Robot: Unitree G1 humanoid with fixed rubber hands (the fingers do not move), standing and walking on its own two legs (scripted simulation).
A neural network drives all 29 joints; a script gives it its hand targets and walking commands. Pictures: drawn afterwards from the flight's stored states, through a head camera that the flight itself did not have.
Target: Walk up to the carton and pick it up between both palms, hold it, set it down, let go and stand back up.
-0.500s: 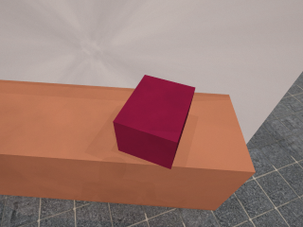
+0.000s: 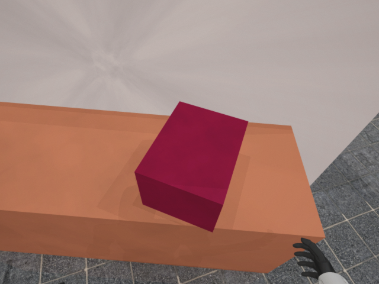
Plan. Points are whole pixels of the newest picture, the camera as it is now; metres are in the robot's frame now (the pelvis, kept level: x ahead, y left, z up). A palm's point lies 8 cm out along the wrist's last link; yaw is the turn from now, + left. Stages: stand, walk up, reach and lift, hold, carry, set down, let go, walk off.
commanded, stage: walk up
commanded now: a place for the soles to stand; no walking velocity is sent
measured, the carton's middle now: (195, 163) +0.46 -0.01 -0.12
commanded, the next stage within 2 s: reach and lift in 1.34 s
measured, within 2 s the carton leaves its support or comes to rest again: neither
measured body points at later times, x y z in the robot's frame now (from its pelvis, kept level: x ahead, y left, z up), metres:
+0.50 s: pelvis +0.02 -0.01 +0.01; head +0.04 -0.01 +0.46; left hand +0.13 +0.29 -0.12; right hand +0.09 -0.32 -0.12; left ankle +0.02 +0.11 -0.74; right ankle -0.04 -0.11 -0.74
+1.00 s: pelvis +0.01 -0.02 +0.01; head +0.01 -0.02 +0.46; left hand +0.09 +0.28 -0.12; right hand +0.07 -0.33 -0.12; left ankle +0.02 +0.12 -0.74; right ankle -0.04 -0.11 -0.74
